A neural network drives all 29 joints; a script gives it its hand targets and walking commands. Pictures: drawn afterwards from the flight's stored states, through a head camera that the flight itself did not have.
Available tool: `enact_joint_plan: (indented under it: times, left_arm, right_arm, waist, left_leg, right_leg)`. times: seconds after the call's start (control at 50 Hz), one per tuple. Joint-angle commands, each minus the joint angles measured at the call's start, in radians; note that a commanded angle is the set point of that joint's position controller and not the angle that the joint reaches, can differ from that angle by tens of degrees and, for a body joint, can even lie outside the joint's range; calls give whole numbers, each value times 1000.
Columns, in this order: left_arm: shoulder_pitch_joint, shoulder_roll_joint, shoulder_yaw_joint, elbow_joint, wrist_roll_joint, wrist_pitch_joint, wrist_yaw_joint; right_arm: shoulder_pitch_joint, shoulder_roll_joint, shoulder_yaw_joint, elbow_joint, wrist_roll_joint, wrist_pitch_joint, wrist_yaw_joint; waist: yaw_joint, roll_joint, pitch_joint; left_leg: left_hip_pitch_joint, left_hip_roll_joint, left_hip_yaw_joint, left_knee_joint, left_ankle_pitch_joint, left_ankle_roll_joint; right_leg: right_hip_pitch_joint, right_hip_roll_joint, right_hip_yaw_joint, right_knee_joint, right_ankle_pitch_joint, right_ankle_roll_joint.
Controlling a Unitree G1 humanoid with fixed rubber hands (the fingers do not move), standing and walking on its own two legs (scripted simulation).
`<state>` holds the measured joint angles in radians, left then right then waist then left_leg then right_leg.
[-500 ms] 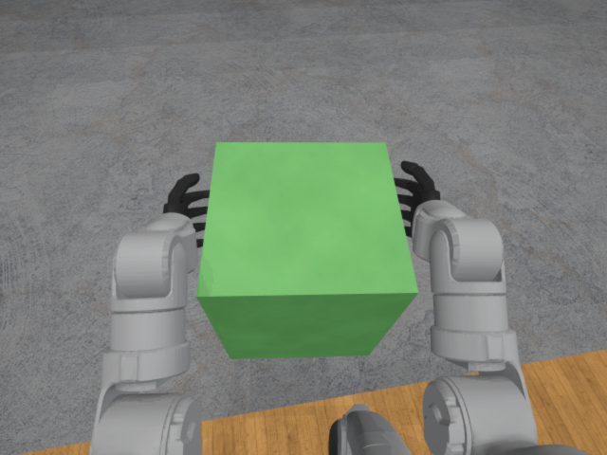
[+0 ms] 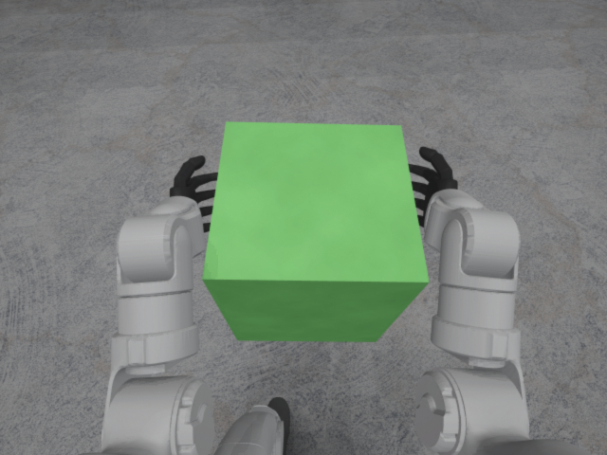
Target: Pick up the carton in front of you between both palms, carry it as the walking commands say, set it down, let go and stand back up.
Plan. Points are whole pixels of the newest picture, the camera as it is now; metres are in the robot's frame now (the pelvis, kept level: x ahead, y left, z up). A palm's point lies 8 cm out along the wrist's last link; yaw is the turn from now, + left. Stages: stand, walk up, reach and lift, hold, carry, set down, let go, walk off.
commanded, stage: carry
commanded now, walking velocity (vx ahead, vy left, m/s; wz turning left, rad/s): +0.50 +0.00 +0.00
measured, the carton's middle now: (309, 245) +0.37 +0.02 +0.04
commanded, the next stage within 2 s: none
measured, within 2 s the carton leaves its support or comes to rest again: neither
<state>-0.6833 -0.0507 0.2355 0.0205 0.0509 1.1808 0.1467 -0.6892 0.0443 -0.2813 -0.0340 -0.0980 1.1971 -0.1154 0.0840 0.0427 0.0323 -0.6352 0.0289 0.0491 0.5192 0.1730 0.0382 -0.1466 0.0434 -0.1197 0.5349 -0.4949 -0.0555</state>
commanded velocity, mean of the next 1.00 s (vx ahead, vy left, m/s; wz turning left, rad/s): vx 0.50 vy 0.00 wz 0.00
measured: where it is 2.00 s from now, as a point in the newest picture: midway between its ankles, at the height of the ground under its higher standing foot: (306, 174)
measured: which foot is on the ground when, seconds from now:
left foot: up 0.00-0.06, down 0.08-0.60, up 0.62-1.00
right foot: down 0.00-0.12, up 0.14-0.56, down 0.58-1.00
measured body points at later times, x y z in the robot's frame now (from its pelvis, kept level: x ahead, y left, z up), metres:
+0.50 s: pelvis +0.33 +0.04 -0.06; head +0.41 +0.05 +0.39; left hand +0.70 +0.17 +0.01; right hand +0.70 -0.13 +0.02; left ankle +0.22 +0.07 -0.78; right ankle +0.47 -0.08 -0.74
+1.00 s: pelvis +0.66 +0.05 -0.04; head +0.66 +0.04 +0.41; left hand +0.96 +0.22 +0.05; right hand +0.98 -0.09 +0.05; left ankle +0.77 +0.19 -0.76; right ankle +0.53 -0.03 -0.78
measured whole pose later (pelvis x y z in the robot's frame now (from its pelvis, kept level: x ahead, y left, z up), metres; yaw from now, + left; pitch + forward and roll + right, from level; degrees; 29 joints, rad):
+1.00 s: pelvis +0.66 +0.05 -0.04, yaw +3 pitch +5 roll +2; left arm -0.34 -0.15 0.20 -0.17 0.11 1.19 0.10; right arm -0.33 0.14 -0.20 -0.20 -0.12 1.17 -0.10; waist 0.01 0.00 -0.10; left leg -0.55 0.04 0.13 0.54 -0.09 -0.02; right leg -0.01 -0.01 -0.11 0.23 -0.32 -0.04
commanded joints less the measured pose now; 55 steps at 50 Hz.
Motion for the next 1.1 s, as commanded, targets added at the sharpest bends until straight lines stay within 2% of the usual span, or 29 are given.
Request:
enact_joint_plan:
  times: [0.0, 0.02, 0.04, 0.06, 0.08, 0.1, 0.12, 0.14, 0.16, 0.2, 0.22, 0.36, 0.48, 0.52, 0.54, 0.56, 0.58, 0.6, 0.62, 0.66, 0.68, 0.72, 0.82, 0.96, 1.0, 1.02, 1.04, 1.06, 1.08]
  left_arm:
    - [-685, -1033, -724, -29, -451, -14, -293]
    - [-683, -1037, -726, -5, -454, -17, -296]
    - [-693, -1045, -731, 18, -456, -20, -299]
    - [-699, -1050, -732, 38, -459, -25, -301]
    - [-727, -1062, -724, 49, -462, -24, -302]
    - [-750, -1066, -710, 60, -463, -18, -293]
    - [-760, -1059, -689, 40, -459, -19, -279]
    - [-798, -1061, -690, 7, -456, -23, -264]
    - [-825, -1084, -690, -35, -454, -29, -249]
    - [-812, -1108, -687, -82, -439, -41, -221]
    - [-778, -1111, -684, -91, -427, -47, -209]
    - [-586, -1076, -720, -115, -337, -100, -183]
    - [-603, -991, -774, -182, -344, -107, -191]
    - [-595, -946, -766, -177, -352, -88, -196]
    - [-597, -932, -754, -162, -354, -81, -202]
    - [-550, -909, -741, -139, -354, -69, -209]
    - [-553, -883, -720, -116, -348, -61, -214]
    - [-523, -884, -700, -66, -347, -51, -220]
    - [-515, -923, -705, -54, -366, -43, -231]
    - [-597, -1003, -738, -106, -414, -33, -252]
    - [-641, -1037, -748, -125, -440, -28, -261]
    - [-657, -1081, -756, -160, -471, -19, -273]
    - [-499, -1088, -735, -211, -444, 15, -302]
    - [-188, -1027, -756, -250, -345, 21, -322]
    - [-114, -1008, -774, -273, -322, 17, -319]
    - [-84, -998, -783, -290, -315, 16, -318]
    - [-60, -998, -794, -303, -311, 17, -318]
    - [-45, -994, -797, -313, -311, 18, -322]
    - [-44, -1005, -812, -336, -326, 28, -325]
  right_arm:
    - [-558, 990, 705, 96, 341, -6, 204]
    - [-541, 980, 692, 120, 337, -8, 211]
    - [-515, 967, 674, 149, 331, -12, 218]
    - [-507, 950, 651, 163, 323, -15, 227]
    - [-522, 926, 628, 188, 318, -18, 235]
    - [-518, 911, 612, 221, 333, -19, 240]
    - [-531, 943, 625, 219, 365, -23, 246]
    - [-563, 1001, 641, 185, 406, -27, 254]
    - [-646, 1042, 669, 109, 446, -33, 257]
    - [-725, 1112, 708, 28, 514, -39, 259]
    - [-729, 1127, 723, 0, 531, -43, 258]
    - [-604, 1134, 806, -40, 533, -86, 268]
    - [-567, 1043, 843, -71, 528, -99, 267]
    - [-525, 1002, 832, -50, 521, -87, 259]
    - [-538, 980, 822, -36, 517, -83, 259]
    - [-543, 968, 825, -12, 514, -72, 257]
    - [-542, 973, 817, 14, 508, -59, 258]
    - [-508, 970, 790, 46, 496, -48, 255]
    - [-520, 981, 777, 51, 478, -44, 250]
    - [-527, 1016, 750, 46, 452, -39, 241]
    - [-522, 1027, 737, 42, 436, -36, 235]
    - [-470, 1048, 728, 39, 409, -30, 226]
    - [-309, 1079, 744, -22, 344, -22, 206]
    - [-151, 1071, 854, -162, 355, -1, 237]
    - [-104, 1062, 874, -186, 371, 3, 257]
    - [-67, 1059, 879, -186, 373, 3, 267]
    - [-23, 1049, 877, -181, 369, 2, 276]
    - [31, 1034, 870, -182, 362, 4, 282]
    - [62, 1044, 860, -148, 352, -4, 287]
  waist:
    - [22, -161, -390]
    - [-14, -155, -398]
    - [-85, -124, -436]
    - [-147, -62, -460]
    - [-132, 170, -510]
    - [-119, 256, -586]
    - [-169, 250, -639]
    - [-154, 136, -562]
    - [-143, 108, -549]
    - [-129, 39, -551]
    - [-128, 45, -572]
    - [-157, 52, -583]
    - [-175, 62, -478]
    - [-136, 100, -521]
    - [-85, 94, -569]
    - [-34, 36, -599]
    - [-68, -193, -681]
    - [-30, -305, -745]
    - [-30, -221, -690]
    - [-51, -82, -563]
    - [-59, -64, -542]
    - [-66, -83, -522]
    - [-62, -163, -468]
    - [-55, -224, -343]
    - [-60, -230, -348]
    - [-74, -203, -377]
    - [-89, -160, -427]
    - [-113, -37, -495]
    - [-110, 220, -529]
  left_leg:
    - [172, -23, 52, -119, 182, 34]
    - [277, -25, 62, -127, 165, 39]
    - [457, -37, 96, -125, 139, 34]
    - [611, -1, 74, -97, 33, 7]
    - [864, 156, -99, 114, 350, 30]
    - [1045, 311, -394, 135, 332, 135]
    - [1042, 377, -599, -1, -111, 266]
    - [909, 313, -582, -95, -266, 221]
    - [862, 295, -550, -99, -187, 219]
    - [790, 241, -407, -85, 0, 162]
    - [785, 226, -365, -78, 43, 140]
    - [907, 176, -224, -18, 386, 124]
    - [852, 88, -77, -9, 531, 85]
    - [773, 101, -32, 100, 644, 48]
    - [695, 96, 22, 217, 594, 18]
    - [523, 76, 25, 360, 334, 3]
    - [261, -16, 10, 548, -378, -29]
    - [7, -126, -40, 814, -735, -65]
    - [-77, -57, -92, 855, -691, -39]
    - [-80, -11, -72, 715, -574, -29]
    - [-47, 8, -73, 640, -540, -32]
    - [28, 9, -40, 510, -520, -47]
    - [11, 3, 49, 261, -422, -77]
    - [63, -20, 125, -22, -223, -56]
    - [194, -40, 161, -93, -198, -38]
    - [345, -67, 199, -148, -188, -29]
    - [550, -54, 193, -124, -244, -15]
    - [732, 134, -46, -138, -332, 20]
    - [925, 355, -477, -203, -413, 176]
  right_leg:
    - [227, -157, 99, 82, 643, -82]
    - [191, -146, 85, 158, 667, -62]
    - [132, -123, 39, 315, 733, -37]
    - [15, -100, 12, 522, 624, -17]
    - [-256, -42, 27, 722, 62, 3]
    - [-490, 3, 124, 883, -117, 24]
    - [-602, 16, 143, 1009, -103, 28]
    - [-617, -29, 156, 924, -22, 16]
    - [-617, -50, 155, 887, 19, 23]
    - [-569, -77, 151, 790, 110, 33]
    - [-556, -80, 139, 764, 123, 38]
    - [-721, -73, 60, 562, 221, 33]
    - [-496, 23, -71, 45, 472, 4]
    - [-216, 50, -97, -73, 550, -24]
    - [-12, 26, -88, -141, 626, -31]
    - [207, -82, 30, -120, 645, -39]
    - [478, -359, 391, 15, 1007, -144]
    - [629, -458, 686, -84, 791, -302]
    - [581, -420, 645, -119, 645, -280]
    - [428, -355, 476, -185, 726, -186]
    - [376, -343, 425, -209, 706, -157]
    - [308, -317, 347, -253, 683, -118]
    - [332, -271, 197, -266, 850, -85]
    - [340, -233, 64, -251, 957, -56]
    - [310, -228, 26, -169, 1037, -32]
    - [250, -212, -18, -58, 1041, -10]
    - [119, -195, -43, 65, 940, 12]
    - [-44, -170, -53, 293, 612, 43]
    - [-372, -51, -14, 536, 293, 72]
